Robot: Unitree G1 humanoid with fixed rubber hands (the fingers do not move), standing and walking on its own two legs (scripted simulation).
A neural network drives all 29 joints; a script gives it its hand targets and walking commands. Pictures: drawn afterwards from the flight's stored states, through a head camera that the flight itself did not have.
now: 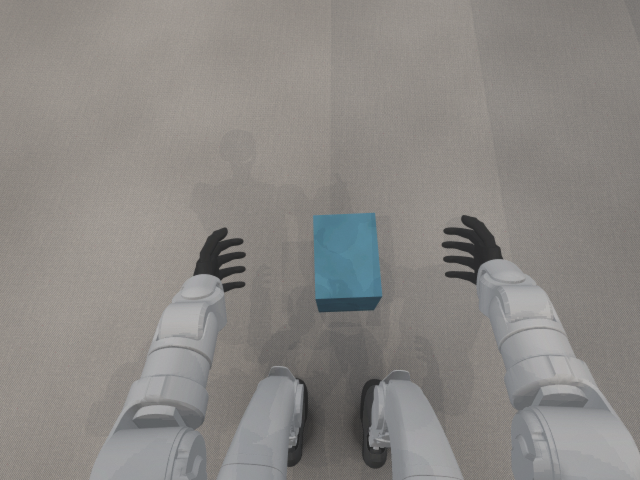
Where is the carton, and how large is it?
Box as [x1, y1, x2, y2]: [313, 213, 381, 311]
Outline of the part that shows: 374,213 313,215 315,298 319,311 373,309 381,297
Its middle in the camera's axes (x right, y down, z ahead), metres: +0.06 +0.08 +1.02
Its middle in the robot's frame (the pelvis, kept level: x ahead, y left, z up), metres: +0.52 +0.00 -0.58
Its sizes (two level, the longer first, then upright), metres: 0.212 0.156 0.206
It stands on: the floor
